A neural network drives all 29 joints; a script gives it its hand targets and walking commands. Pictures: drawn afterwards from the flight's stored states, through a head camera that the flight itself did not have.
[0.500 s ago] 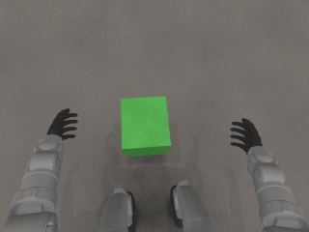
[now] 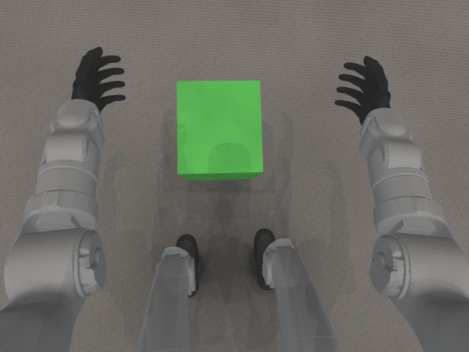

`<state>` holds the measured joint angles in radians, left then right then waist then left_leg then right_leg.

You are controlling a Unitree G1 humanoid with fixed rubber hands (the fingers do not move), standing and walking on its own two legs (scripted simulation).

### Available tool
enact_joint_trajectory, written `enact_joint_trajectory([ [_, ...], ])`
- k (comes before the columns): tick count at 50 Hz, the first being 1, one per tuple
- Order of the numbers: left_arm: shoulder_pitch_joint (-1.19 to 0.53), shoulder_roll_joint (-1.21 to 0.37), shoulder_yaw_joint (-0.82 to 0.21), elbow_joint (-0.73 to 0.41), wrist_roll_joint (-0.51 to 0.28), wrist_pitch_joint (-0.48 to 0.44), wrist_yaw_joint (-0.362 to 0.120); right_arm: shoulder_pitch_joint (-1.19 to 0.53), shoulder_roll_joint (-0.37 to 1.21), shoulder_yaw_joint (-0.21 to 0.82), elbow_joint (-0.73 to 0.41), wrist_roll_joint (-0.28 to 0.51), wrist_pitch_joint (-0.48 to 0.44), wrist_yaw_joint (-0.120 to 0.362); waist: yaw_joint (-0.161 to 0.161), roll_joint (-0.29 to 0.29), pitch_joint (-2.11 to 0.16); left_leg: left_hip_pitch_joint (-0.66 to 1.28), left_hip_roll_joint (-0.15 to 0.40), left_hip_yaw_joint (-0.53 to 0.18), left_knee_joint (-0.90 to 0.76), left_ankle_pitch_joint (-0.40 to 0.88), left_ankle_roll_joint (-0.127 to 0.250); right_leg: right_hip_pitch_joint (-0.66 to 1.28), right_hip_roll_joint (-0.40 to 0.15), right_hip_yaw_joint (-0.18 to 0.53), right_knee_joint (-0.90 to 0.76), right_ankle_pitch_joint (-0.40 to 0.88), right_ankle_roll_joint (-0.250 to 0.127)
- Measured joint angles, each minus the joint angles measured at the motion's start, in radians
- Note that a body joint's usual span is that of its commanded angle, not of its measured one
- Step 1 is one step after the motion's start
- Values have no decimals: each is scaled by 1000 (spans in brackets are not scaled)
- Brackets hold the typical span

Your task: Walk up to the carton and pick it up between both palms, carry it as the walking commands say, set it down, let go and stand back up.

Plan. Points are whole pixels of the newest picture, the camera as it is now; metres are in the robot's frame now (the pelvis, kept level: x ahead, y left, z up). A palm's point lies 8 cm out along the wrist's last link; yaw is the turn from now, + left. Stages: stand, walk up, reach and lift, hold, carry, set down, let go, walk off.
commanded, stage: reach and lift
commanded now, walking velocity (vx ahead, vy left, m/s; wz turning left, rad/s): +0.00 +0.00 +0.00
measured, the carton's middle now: (219, 137) +0.52 +0.00 -0.53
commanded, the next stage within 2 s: none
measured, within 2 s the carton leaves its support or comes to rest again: neither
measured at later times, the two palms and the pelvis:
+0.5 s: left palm (111, 86) +0.53 +0.19 -0.14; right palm (342, 90) +0.51 -0.22 -0.14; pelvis -0.01 +0.00 -0.04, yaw +0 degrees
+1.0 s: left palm (139, 113) +0.53 +0.19 -0.30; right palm (311, 113) +0.51 -0.21 -0.30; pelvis -0.03 +0.00 -0.18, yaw +0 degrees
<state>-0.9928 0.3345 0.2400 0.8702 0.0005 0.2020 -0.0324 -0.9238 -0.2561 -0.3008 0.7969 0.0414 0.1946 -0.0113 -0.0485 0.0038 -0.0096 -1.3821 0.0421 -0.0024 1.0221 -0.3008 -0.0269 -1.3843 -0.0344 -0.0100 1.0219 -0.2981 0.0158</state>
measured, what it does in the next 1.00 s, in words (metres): lowers itself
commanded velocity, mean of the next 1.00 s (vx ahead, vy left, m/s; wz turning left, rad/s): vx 0.00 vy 0.00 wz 0.00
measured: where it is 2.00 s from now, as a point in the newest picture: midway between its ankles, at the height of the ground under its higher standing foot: (227, 273)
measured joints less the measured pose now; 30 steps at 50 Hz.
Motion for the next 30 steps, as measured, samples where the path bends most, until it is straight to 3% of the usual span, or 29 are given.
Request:
enact_joint_trajectory([
  [10,-161,-25,72,24,30,-26,11,-168,19,-66,27,-58,-24,1,7,2,-21,-138,-2,-5,19,8,-3,-138,-2,-3,23,4,-3],
  [20,-190,-52,124,-12,71,-28,6,-194,32,-114,-17,-113,-23,14,15,10,-35,-229,-6,-10,52,7,-3,-226,-4,-4,54,2,-1],
  [30,-277,-41,129,67,84,-17,20,-291,18,-134,74,-130,-15,9,11,11,-37,-376,-9,-10,239,-50,1,-374,-7,8,240,-54,5],
])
